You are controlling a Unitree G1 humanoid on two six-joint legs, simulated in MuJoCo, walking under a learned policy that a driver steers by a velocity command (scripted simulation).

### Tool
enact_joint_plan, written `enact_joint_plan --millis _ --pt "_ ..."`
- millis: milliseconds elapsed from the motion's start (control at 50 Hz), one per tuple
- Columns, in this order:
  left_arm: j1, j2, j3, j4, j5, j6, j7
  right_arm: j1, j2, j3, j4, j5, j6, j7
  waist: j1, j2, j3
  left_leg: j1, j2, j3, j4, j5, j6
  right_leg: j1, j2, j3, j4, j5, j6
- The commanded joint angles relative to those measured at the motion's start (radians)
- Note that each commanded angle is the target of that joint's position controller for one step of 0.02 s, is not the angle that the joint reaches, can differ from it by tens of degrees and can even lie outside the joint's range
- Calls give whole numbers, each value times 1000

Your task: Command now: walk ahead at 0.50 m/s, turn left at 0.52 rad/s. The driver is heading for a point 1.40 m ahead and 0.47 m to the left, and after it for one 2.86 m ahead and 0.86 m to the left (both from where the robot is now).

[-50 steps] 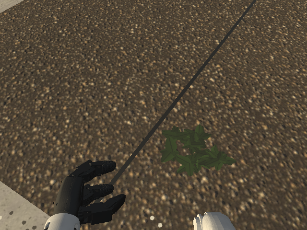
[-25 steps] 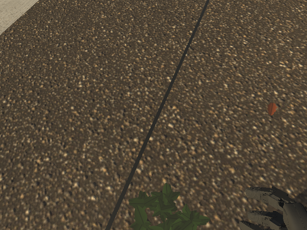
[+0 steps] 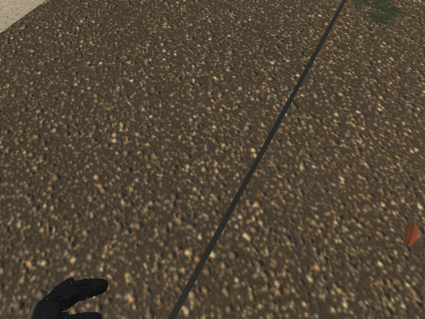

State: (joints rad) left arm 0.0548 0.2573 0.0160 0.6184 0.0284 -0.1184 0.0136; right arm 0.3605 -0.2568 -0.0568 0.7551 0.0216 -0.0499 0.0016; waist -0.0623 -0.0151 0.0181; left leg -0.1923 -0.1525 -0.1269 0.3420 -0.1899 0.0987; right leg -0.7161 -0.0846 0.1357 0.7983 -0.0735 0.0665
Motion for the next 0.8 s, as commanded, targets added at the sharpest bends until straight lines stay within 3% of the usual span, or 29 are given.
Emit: enact_joint_plan --millis 20,80,120,140,160,180,200,220,240,260,280,320,340,400,480,580,620,640,660,680,700,720,740,760,780,800 --pt "-49 48 10 -69 -24 1 -2 -3 -170 -46 -67 14 -5 -12 8 93 -64 -184 178 -168 -60 200 119 306 111 -89 -186 164 14" --pt "-70 110 40 -77 -35 -7 -6 11 -154 -46 -72 17 4 -16 18 123 -73 -35 227 -288 36 96 90 314 109 -31 -298 81 -14" --pt "18 138 63 -54 -35 -17 -7 -13 -132 -44 -88 9 9 -17 73 138 -99 -17 210 -304 152 126 54 443 95 -37 -369 31 -67" --pt "132 171 78 -42 -21 -21 -2 -23 -90 -30 -104 -2 4 -12 130 107 -193 -85 169 -252 335 99 21 644 0 21 -349 12 -123" --pt "282 226 91 -31 -17 -15 5 31 -14 -7 -119 -28 1 -12 153 -66 -334 -246 78 -118 622 -280 -24 919 -203 236 -324 50 -194" --pt "333 273 104 18 -21 -2 -6 164 -43 -1 -146 12 -7 -8 94 -397 -392 -564 64 -38 885 -450 -58 1089 -386 702 -416 -254 -359" --pt "286 166 86 -18 -24 3 -6 126 -131 -20 -115 23 0 -15 128 -212 -289 -648 131 -54 1002 -351 -85 1004 -338 680 -467 -434 -333" --pt "249 121 73 -22 -27 9 -1 8 -167 -32 -136 11 8 -13 148 -108 -169 -661 158 -23 1021 -244 -96 881 -284 487 -472 -389 -284" --pt "209 111 64 -22 -19 13 -3 -47 -152 -34 -148 -3 13 -13 128 -36 -108 -617 188 -6 999 -176 -102 754 -234 365 -490 -245 -261" --pt "182 96 60 -10 -16 15 -4 -77 -138 -36 -163 -10 13 -9 106 -42 -58 -599 212 -6 956 -137 -103 673 -194 280 -514 -157 -257" --pt "170 87 57 1 -11 14 -5 -74 -116 -34 -167 -4 15 -3 84 -69 -31 -557 233 4 928 -122 -102 607 -163 204 -543 -112 -245" --pt "173 82 59 31 -18 6 -9 -72 -78 -27 -167 2 23 2 70 -91 -24 -532 243 29 883 -109 -109 565 -148 117 -583 -43 -255" --pt "179 98 65 46 -21 3 -10 -91 -71 -24 -174 -1 27 3 70 -82 -16 -543 249 29 848 -92 -113 563 -155 85 -599 -3 -263" --pt "192 140 80 83 -20 3 -8 -154 -61 -15 -190 -6 29 7 80 -53 -15 -569 265 29 712 2 -121 596 -174 -2 -615 93 -272" --pt "213 176 87 118 -28 13 -6 -272 -52 -4 -210 -1 18 29 122 -45 6 -528 256 74 490 165 -104 634 -160 -122 -615 125 -243" --pt "263 224 100 159 -51 35 -6 -381 -65 -6 -264 4 17 53 146 -55 39 -485 225 145 337 89 -55 741 -195 -194 -569 194 -205" --pt "254 251 108 160 -59 46 -2 -342 -94 -22 -267 -4 22 56 106 -80 3 -368 169 203 302 -10 -15 763 -192 -247 -452 496 -180" --pt "246 264 112 160 -63 51 3 -257 -122 -39 -250 -7 25 53 49 -84 -48 -236 123 235 259 -10 13 752 -175 -285 -319 655 -161" --pt "252 244 104 157 -61 54 8 -87 -174 -71 -201 -4 28 44 -34 -56 -135 16 78 240 201 51 51 658 -135 -323 -107 678 -130" --pt "270 185 80 131 -24 48 9 79 -263 -102 -172 2 37 22 -91 83 -233 341 246 -23 199 84 122 370 -87 -329 223 271 -82" --pt "328 77 40 63 -3 18 -5 38 -354 -103 -193 4 22 25 19 306 -351 588 475 -619 47 -135 312 -20 114 -184 521 -521 -36" --pt "209 176 61 59 -40 -12 -17 70 -257 -81 -202 -1 11 28 -69 178 -376 590 476 -656 -37 -211 290 -126 75 -32 601 -477 -50" --pt "147 192 64 34 -65 -25 -21 29 -214 -66 -191 -6 0 27 -56 152 -236 479 447 -511 -41 -128 251 -177 38 -50 569 -375 -67" --pt "142 177 58 40 -47 -30 -14 -33 -189 -57 -198 -4 -4 24 -10 57 -167 329 404 -401 -39 -18 219 -119 -2 -51 490 -294 -68" --pt "144 180 64 46 -22 -28 -7 -94 -168 -49 -206 -9 -4 23 32 39 -118 197 367 -320 -50 98 199 -47 -26 -53 410 -252 -58" --pt "159 180 69 49 -15 -16 -8 -127 -149 -40 -215 -19 -5 21 66 55 -99 109 341 -282 -78 158 193 19 -40 -47 377 -222 -51"
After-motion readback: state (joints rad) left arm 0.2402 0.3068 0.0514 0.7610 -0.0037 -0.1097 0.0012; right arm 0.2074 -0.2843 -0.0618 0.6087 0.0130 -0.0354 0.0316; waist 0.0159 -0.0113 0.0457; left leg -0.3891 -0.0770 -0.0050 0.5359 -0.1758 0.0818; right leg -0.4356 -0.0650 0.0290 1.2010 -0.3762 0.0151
